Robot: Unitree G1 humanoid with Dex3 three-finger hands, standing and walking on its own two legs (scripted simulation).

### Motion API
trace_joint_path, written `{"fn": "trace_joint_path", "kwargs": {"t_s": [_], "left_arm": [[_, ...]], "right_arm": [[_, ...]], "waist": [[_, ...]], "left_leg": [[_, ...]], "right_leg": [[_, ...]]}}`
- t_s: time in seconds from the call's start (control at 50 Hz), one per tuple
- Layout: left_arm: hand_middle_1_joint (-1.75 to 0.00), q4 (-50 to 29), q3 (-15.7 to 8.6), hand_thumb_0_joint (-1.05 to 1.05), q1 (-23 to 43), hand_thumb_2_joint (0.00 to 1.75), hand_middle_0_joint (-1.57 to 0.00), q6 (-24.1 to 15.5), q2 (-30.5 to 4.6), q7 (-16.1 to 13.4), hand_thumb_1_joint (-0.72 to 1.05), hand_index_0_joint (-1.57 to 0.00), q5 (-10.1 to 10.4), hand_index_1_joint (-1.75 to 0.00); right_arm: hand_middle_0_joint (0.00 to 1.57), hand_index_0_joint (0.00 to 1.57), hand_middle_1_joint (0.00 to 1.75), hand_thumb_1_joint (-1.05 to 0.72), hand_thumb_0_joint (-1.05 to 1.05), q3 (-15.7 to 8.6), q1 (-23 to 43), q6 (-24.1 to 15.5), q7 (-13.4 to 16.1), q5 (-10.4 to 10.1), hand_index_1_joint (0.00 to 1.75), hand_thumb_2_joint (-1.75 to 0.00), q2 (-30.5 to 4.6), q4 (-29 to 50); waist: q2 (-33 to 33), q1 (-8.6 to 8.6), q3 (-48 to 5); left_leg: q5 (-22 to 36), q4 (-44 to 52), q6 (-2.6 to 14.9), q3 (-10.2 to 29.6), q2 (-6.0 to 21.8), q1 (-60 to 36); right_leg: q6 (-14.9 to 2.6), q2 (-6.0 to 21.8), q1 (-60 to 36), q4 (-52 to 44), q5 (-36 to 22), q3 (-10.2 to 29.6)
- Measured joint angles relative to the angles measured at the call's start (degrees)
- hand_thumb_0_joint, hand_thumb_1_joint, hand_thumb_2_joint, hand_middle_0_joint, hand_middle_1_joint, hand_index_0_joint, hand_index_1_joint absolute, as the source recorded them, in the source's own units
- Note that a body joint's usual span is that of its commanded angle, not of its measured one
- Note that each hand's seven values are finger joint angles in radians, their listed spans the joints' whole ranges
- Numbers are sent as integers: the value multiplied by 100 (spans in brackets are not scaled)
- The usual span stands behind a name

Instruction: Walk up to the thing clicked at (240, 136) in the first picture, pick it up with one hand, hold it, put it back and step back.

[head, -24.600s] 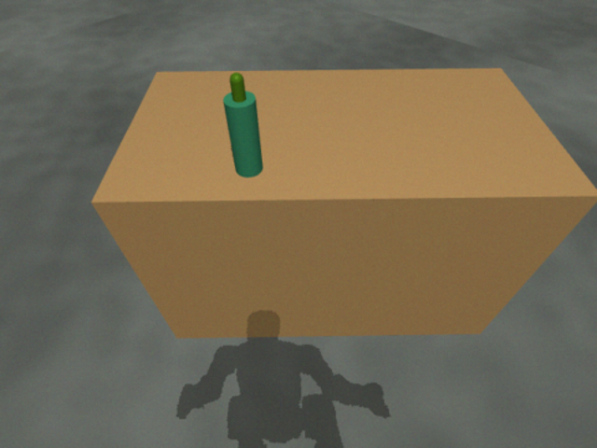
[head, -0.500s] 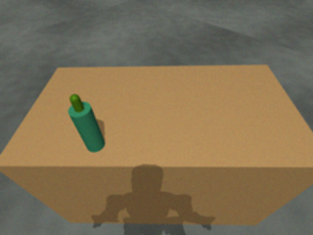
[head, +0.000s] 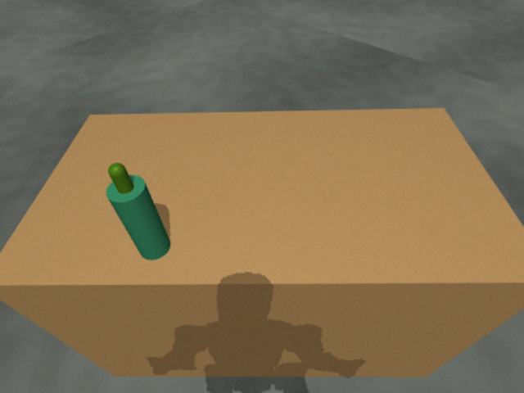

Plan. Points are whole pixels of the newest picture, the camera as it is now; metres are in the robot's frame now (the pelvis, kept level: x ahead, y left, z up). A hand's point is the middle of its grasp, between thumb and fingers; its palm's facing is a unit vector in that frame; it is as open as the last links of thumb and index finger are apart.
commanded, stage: home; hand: left
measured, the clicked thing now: (137, 212) +0.41 +0.24 +0.03
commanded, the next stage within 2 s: stand in 0.36 s
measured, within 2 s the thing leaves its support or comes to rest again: neither
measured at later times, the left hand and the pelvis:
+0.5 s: hand out of the picture +0.08 +0.26 -0.15, palm faces -0.04 -0.93 -0.36, open 17.4 cm; pelvis +0.01 +0.00 +0.00, yaw -1 degrees
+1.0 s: hand out of the picture +0.09 +0.26 -0.15, palm faces -0.04 -0.93 -0.36, open 8.1 cm; pelvis +0.01 +0.00 +0.00, yaw -1 degrees
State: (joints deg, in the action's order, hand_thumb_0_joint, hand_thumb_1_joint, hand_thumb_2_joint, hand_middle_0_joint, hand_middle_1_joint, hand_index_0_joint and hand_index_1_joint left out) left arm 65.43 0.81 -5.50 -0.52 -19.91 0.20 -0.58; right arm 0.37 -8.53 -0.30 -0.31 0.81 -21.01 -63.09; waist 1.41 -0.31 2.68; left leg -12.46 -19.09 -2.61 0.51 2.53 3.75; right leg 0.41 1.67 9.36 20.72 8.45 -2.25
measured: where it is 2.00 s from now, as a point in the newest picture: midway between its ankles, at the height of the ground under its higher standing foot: outside the picture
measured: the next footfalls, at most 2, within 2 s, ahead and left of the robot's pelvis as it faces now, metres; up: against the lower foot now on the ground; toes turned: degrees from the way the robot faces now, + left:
none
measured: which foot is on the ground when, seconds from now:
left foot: down 0.00-1.00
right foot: down 0.00-1.00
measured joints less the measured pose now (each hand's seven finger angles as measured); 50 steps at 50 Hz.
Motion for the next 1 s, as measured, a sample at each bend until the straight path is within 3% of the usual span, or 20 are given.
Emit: {"fn": "trace_joint_path", "kwargs": {"t_s": [0.56, 0.68, 0.82, 0.92, 1.0], "left_arm": [[-10, -40, -20, 0, -37, 11, -9, 8, -6, -10, -48, -8, 0, -10], [-21, -53, -26, 0, -38, 37, -16, 8, -11, -6, -22, -15, 0, -21], [-28, -53, -30, 0, -53, 72, -19, 16, -3, -4, 25, -19, 0, -28], [-29, -60, -27, 1, -58, 83, -20, 23, 1, -7, 59, -19, 3, -29], [-30, -69, -30, 1, -66, 87, -20, 26, 4, -3, 76, -20, 1, -30]], "right_arm": [[20, 20, 30, -90, 0, -34, 3, 15, 6, 2, 30, -90, 34, -51], [20, 20, 30, -91, 0, -43, 4, 3, 2, 3, 30, -90, 40, -46], [20, 20, 30, -91, 0, -46, 15, -8, 10, -3, 30, -90, 41, -44], [20, 20, 30, -91, 0, -53, 30, -6, 12, -2, 30, -90, 45, -49], [20, 20, 30, -91, 0, -57, 36, -9, 11, 0, 30, -90, 44, -50]], "waist": [[-43, 13, 10], [-44, 13, 14], [-44, 17, 17], [-43, 14, 10], [-39, 9, 7]], "left_leg": [[-42, 50, 9, -71, 17, -59], [-41, 70, 16, -86, 11, -75], [-27, 113, 23, -104, -4, -113], [-19, 126, 22, -111, -5, -129], [-10, 130, 20, -118, -2, -120]], "right_leg": [[11, -23, -22, -34, 24, 66], [19, -19, -28, -45, 23, 81], [27, -5, -38, -41, 27, 99], [26, -5, -45, -40, 24, 106], [23, -10, -32, -45, 13, 113]]}}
